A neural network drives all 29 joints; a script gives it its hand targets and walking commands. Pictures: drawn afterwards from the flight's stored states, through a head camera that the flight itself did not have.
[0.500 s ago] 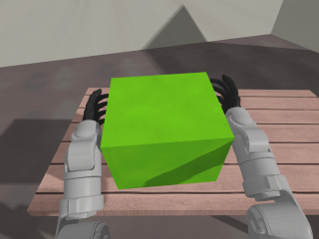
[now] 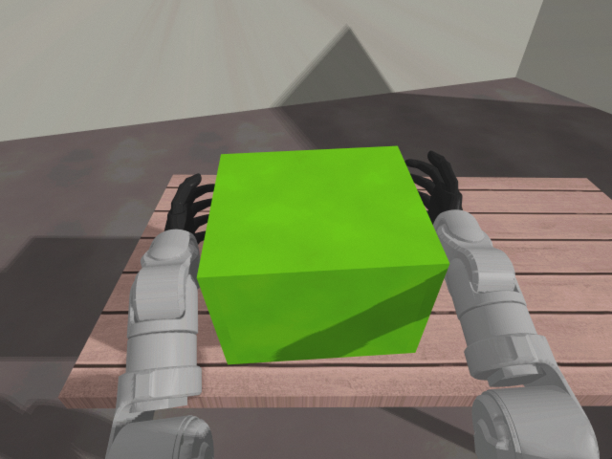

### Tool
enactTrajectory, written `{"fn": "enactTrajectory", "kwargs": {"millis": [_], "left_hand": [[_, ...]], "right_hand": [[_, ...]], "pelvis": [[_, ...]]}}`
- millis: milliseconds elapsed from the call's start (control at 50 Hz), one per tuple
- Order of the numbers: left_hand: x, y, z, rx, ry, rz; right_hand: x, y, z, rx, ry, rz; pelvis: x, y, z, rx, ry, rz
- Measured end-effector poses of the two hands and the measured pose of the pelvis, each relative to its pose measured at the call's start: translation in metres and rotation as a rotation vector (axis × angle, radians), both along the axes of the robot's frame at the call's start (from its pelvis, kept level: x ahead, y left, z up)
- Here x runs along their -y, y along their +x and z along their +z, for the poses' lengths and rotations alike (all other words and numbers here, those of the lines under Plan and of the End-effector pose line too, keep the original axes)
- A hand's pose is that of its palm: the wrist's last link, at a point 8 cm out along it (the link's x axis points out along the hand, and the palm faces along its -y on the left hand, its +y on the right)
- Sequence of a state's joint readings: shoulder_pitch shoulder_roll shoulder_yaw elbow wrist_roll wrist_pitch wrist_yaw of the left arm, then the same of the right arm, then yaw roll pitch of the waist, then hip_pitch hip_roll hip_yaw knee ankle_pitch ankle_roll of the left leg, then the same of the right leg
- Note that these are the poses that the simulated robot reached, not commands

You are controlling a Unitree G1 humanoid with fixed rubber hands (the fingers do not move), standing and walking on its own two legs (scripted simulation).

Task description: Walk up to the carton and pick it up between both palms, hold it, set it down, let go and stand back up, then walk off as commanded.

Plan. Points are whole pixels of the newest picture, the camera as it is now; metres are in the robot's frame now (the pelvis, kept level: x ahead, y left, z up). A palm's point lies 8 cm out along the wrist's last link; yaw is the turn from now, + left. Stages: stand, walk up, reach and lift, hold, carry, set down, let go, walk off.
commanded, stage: hold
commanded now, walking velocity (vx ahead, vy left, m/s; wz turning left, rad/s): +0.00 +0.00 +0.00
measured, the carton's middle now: (315, 251) +0.35 +0.00 +0.15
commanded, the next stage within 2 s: none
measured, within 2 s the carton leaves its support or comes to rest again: neither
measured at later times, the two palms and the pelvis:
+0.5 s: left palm (178, 229) +0.36 +0.17 +0.18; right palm (431, 202) +0.38 -0.16 +0.20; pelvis +0.02 +0.00 +0.00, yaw +0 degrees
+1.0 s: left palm (184, 228) +0.36 +0.16 +0.18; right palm (442, 208) +0.37 -0.17 +0.20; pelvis +0.00 +0.00 +0.00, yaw +0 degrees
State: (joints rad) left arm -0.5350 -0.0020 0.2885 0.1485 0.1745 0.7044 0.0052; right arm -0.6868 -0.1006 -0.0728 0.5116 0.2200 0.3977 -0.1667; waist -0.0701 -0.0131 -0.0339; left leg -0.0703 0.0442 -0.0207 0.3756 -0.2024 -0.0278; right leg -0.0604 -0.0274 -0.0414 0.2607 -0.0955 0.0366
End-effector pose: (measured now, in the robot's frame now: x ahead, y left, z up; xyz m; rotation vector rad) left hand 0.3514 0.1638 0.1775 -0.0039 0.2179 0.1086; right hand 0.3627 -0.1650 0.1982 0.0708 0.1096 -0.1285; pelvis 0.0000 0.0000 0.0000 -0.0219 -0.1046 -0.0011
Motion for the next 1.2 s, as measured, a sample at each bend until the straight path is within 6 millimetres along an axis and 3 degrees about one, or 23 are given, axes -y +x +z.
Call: {"fn": "enactTrajectory", "kwargs": {"millis": [340, 520, 760, 940, 1200], "left_hand": [[-0.005, 0.021, -0.002, 0.012, -0.001, 0.013], [-0.009, 0.011, 0.0, 0.019, 0.004, 0.022], [-0.005, -0.006, 0.004, 0.019, 0.003, 0.014], [0.001, 0.003, 0.003, 0.006, -0.007, -0.003], [-0.003, 0.023, -0.002, 0.006, -0.008, 0.006]], "right_hand": [[-0.006, 0.025, 0.001, 0.011, -0.02, 0.013], [-0.009, 0.018, 0.003, 0.015, -0.031, 0.025], [-0.005, -0.002, 0.005, 0.014, -0.015, 0.016], [0.001, 0.001, 0.002, 0.0, 0.004, -0.005], [-0.003, 0.024, -0.001, -0.001, -0.011, 0.005]], "pelvis": [[-0.002, 0.018, 0.0, -0.025, -0.002, 0.0], [-0.002, 0.016, 0.0, -0.02, -0.002, 0.0], [0.0, 0.0, 0.0, 0.002, 0.0, 0.001], [0.001, -0.002, 0.0, 0.004, 0.001, 0.001], [-0.001, 0.015, 0.0, -0.02, -0.002, 0.002]]}}
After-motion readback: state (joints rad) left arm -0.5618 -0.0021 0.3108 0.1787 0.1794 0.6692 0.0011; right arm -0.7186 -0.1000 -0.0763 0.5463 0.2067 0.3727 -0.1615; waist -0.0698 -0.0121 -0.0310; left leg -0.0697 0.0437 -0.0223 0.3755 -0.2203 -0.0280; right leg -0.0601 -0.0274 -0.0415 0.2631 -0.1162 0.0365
